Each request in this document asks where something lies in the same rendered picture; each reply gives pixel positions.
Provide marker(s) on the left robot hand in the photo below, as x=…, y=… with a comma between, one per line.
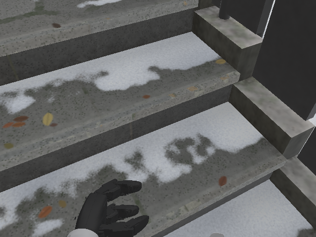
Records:
x=96, y=215

